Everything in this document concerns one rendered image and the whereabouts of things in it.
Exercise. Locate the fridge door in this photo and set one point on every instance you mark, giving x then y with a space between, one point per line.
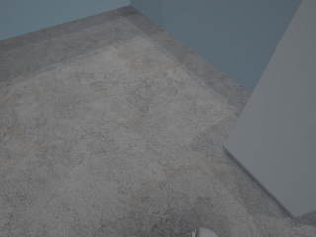
274 137

